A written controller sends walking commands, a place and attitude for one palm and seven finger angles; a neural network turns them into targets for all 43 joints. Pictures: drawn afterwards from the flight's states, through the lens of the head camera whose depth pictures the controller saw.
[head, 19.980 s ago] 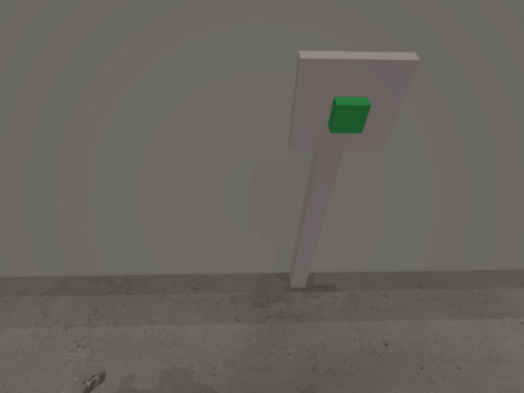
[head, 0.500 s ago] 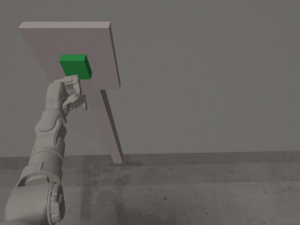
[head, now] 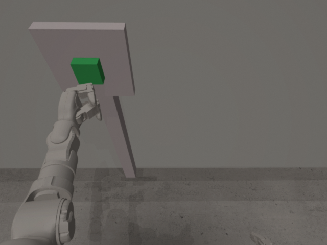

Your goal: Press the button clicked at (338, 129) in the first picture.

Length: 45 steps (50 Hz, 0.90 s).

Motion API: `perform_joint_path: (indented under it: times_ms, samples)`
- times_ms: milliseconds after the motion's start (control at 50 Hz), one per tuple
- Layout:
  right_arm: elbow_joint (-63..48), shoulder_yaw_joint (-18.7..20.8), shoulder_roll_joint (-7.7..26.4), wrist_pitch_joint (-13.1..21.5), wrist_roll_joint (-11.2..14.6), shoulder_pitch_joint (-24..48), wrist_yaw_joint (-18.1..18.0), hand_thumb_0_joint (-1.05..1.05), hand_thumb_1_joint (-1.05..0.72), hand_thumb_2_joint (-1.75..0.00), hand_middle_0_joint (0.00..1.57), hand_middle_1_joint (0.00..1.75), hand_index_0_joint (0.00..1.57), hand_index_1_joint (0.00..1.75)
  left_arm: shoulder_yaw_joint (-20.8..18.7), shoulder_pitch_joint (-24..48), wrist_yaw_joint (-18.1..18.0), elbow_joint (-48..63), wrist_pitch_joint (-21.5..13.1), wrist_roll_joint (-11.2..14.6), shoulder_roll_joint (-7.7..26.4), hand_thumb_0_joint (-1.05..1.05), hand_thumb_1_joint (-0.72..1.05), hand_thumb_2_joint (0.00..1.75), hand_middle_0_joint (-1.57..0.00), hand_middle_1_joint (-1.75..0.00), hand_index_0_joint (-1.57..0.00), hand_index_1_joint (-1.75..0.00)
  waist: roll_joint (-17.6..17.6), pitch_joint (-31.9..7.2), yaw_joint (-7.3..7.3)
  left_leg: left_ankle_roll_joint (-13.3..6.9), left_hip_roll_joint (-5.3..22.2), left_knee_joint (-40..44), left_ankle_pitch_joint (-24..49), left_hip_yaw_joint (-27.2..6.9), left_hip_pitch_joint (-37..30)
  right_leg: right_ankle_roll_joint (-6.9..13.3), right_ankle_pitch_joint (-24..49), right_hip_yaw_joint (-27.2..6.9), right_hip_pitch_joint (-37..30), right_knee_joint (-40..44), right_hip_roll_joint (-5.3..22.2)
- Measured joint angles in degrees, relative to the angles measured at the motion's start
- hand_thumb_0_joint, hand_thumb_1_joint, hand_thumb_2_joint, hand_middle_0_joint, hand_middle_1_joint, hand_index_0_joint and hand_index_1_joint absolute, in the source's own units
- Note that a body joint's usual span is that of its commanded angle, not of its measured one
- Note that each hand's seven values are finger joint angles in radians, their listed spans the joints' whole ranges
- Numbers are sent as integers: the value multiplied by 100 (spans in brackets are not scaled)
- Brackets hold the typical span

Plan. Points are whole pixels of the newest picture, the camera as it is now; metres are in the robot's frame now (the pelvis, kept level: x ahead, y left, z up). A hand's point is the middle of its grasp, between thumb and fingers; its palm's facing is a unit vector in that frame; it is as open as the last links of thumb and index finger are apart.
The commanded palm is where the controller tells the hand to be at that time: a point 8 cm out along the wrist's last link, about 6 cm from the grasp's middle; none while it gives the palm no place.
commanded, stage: aim a knuckle at the button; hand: left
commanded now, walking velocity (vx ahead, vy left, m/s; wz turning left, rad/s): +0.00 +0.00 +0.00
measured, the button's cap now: (89, 70) +0.53 +0.20 +0.13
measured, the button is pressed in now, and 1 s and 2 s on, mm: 0 6 1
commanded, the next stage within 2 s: press the button with the knuckle in 0.06 s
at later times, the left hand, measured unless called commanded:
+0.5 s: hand (95, 100) +0.44 +0.17 +0.10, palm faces +0.02 -1.00 -0.01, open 3.1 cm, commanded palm +0.42 +0.23 +0.10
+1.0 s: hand (97, 94) +0.47 +0.18 +0.09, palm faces +0.02 -1.00 -0.02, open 2.8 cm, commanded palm +0.46 +0.23 +0.10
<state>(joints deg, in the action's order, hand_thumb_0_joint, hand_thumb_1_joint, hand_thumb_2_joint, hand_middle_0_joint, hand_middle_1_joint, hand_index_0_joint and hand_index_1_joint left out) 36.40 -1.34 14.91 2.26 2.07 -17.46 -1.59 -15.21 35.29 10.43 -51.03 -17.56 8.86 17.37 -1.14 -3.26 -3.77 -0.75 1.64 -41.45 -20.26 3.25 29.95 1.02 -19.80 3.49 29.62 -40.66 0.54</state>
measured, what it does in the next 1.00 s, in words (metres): stands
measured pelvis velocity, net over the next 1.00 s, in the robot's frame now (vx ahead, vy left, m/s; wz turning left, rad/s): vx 0.00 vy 0.00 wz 0.00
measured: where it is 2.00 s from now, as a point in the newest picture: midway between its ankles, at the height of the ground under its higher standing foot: outside the picture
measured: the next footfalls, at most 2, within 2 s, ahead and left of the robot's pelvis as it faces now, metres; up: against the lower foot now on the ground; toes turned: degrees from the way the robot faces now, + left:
none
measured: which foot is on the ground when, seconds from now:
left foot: down 0.00-1.00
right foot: down 0.00-1.00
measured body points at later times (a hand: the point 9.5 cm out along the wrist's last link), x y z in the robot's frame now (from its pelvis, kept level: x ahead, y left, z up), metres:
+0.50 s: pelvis +0.00 +0.00 +0.00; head +0.06 +0.00 +0.45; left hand +0.44 +0.23 +0.10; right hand +0.08 -0.26 -0.12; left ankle +0.00 +0.11 -0.72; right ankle +0.00 -0.11 -0.72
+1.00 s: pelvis +0.00 +0.00 -0.01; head +0.08 +0.00 +0.44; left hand +0.47 +0.23 +0.10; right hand +0.03 -0.26 -0.13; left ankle +0.00 +0.11 -0.72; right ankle +0.00 -0.11 -0.72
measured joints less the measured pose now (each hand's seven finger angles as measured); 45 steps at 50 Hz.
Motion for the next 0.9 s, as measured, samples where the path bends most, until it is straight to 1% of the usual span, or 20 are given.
perform_joint_path:
  times_ms: [120,180,280,420,540,640,740,900]
  samples:
    - [-20,13,-2,-41,-14,-54,25,0,-90,-90,20,30,21,30,-59,-184,-39,197,-63,-6,-90,2,90,90,-130,-150,-130,-150,11,-25,0,4,11,-5,-34,31,-25,0,-31,-34,0,-25,-12]
    - [-27,11,-10,-71,-13,-89,24,0,-90,-90,20,30,21,30,-115,-299,-51,316,-51,-34,-59,2,90,90,-130,-150,-130,-150,19,-25,-12,10,22,8,-46,42,-67,5,-40,-46,-35,-16,-24]
    - [5,25,-4,-78,7,-136,-1,0,-90,-90,20,30,21,30,-93,-364,-27,418,-19,16,4,2,90,90,-130,-150,-130,-150,-6,-2,3,15,27,32,-47,20,-125,9,-35,-25,-112,33,-32]
    - [101,1,19,-64,12,-85,-47,0,-90,-90,20,30,21,30,-79,115,58,-81,38,26,152,2,90,90,-131,-150,-130,-150,11,40,-33,16,12,-16,-27,-48,-5,13,-26,41,-34,15,-16]
    - [130,10,37,-69,-34,-109,-19,0,-90,-90,20,30,21,30,-217,413,81,-379,-84,-18,182,2,90,90,-131,-150,-130,-150,28,-5,-98,7,14,-64,-43,-11,123,4,-35,1,119,-51,-15]
    - [97,19,34,-121,-54,-207,15,0,-90,-90,20,30,21,30,-308,579,52,-653,-109,-109,297,2,90,90,-130,-150,-130,-150,38,-35,-174,4,28,-122,-76,11,211,2,-55,-23,216,-104,-28]
    - [118,35,41,-172,-72,-304,38,0,-90,-90,20,30,21,30,-354,675,35,-738,-189,-145,334,2,90,90,-130,-150,-130,-150,16,-25,-206,-3,41,-179,-104,23,300,-5,-64,-38,302,-140,-38]
    - [227,17,27,-216,-103,-382,40,0,-90,-90,20,30,21,30,-436,1050,81,-1162,-280,-248,472,-2,86,92,-130,-150,-130,-150,19,-14,-260,-9,37,-286,-114,-21,506,-8,-74,2,476,-216,-31]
